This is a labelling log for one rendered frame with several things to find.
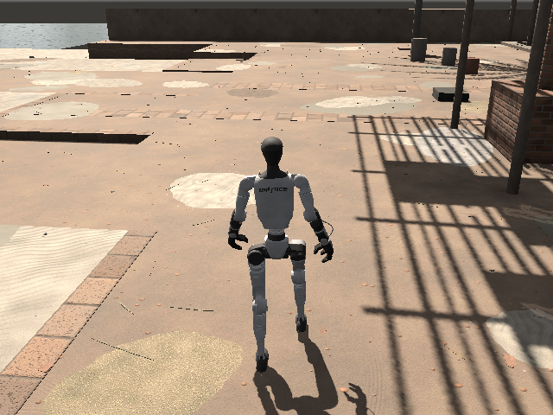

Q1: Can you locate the left robot hand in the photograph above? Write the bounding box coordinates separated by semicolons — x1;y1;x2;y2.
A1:
228;234;248;250

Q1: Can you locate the robot left forearm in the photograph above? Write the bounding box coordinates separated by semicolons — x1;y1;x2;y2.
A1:
228;208;242;238

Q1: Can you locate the robot head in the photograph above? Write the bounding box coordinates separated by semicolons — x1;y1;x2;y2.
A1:
258;137;288;179

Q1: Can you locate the left robot upper arm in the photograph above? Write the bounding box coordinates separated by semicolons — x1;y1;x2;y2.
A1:
233;175;256;222

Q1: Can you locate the left robot thigh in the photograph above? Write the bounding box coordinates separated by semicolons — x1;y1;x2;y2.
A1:
247;243;268;315

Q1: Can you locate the robot right forearm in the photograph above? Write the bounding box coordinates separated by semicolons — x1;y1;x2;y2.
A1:
309;208;330;246

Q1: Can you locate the right robot hand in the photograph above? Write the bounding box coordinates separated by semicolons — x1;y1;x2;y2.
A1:
314;240;334;263

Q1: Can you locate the right robot upper arm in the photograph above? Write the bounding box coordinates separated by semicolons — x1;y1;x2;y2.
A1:
291;174;318;222

